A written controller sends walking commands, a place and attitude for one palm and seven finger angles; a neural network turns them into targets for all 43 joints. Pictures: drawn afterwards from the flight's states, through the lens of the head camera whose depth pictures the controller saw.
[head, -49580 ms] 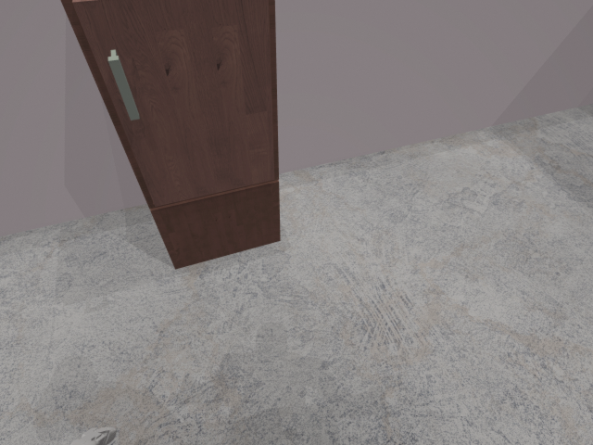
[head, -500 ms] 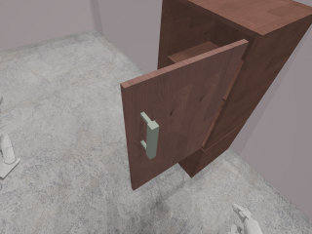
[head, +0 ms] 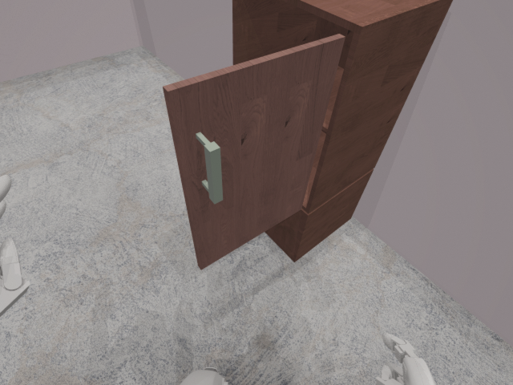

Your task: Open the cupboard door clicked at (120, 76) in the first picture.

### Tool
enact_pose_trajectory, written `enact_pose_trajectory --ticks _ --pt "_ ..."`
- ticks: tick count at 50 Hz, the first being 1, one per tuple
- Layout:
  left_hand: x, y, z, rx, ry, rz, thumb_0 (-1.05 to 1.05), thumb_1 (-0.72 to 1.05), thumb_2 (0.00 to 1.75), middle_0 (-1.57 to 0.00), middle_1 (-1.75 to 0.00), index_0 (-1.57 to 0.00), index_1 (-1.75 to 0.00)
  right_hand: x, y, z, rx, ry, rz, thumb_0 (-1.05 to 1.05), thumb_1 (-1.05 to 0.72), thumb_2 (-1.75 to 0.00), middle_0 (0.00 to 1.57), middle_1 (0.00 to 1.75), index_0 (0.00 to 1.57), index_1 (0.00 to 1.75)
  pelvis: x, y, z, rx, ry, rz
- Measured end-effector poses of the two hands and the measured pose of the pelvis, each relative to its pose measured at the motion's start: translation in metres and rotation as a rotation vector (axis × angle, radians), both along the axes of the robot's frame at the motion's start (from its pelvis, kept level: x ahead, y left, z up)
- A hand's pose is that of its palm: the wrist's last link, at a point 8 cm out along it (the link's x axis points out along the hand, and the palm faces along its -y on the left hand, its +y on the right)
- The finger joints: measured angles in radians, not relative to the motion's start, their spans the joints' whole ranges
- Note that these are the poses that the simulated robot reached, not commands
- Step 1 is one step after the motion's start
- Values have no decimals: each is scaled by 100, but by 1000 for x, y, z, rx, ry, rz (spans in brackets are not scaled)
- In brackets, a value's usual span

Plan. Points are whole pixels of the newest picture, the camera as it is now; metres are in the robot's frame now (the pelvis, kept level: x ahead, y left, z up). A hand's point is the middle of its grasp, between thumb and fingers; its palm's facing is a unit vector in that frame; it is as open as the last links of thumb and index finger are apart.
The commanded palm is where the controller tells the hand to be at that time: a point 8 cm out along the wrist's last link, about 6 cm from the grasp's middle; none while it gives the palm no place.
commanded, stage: stop stepping back and stand still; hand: left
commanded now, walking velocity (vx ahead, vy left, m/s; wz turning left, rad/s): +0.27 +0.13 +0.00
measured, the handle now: (208, 169) +0.49 +0.15 +0.04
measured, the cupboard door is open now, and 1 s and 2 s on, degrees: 87 87 87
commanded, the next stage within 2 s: let the arm hang, fingers relaxed in 0.66 s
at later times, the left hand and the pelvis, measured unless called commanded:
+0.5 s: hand out of the picture +0.08 +0.30 +0.16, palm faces +0.52 -0.73 -0.45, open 7.4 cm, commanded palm +0.03 +0.32 +0.18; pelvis -0.08 +0.01 +0.00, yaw +5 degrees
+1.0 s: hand out of the picture +0.02 +0.21 -0.15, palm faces +0.08 -0.98 -0.19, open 7.4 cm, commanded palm none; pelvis -0.08 +0.03 -0.01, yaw +6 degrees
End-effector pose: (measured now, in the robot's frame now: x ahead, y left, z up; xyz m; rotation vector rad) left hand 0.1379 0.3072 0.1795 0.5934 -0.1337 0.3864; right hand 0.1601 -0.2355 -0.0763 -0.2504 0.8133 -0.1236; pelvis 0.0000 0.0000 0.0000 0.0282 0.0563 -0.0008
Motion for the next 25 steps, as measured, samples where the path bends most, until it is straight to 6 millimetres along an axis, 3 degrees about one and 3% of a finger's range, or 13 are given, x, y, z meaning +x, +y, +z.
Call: enact_pose_trajectory --ticks 4,8,15,25 --pt "-11 4 -8 -79 -60 76 2 88 89 -21 -30 -22 -30 -29 -14 0 -47 5 -25 1 -90 -90 20 30 21 30 -12 1 0 3 -25 22" --pt "-16 6 -9 -107 -133 51 2 88 90 -21 -30 -22 -30 -46 -15 0 -76 -24 -41 1 -90 -90 20 30 21 30 -27 9 -6 -20 -42 52" --pt "-48 9 5 -13 -120 -31 2 88 90 -21 -30 -22 -30 -70 13 11 -6 -132 -35 1 -90 -90 20 30 20 30 -60 15 -3 -28 -73 33" --pt "-99 21 1 -26 -105 103 2 88 90 -21 -30 -22 -30 -97 39 -11 36 -61 54 1 -90 -90 20 30 21 30 -85 13 -3 -37 -79 81"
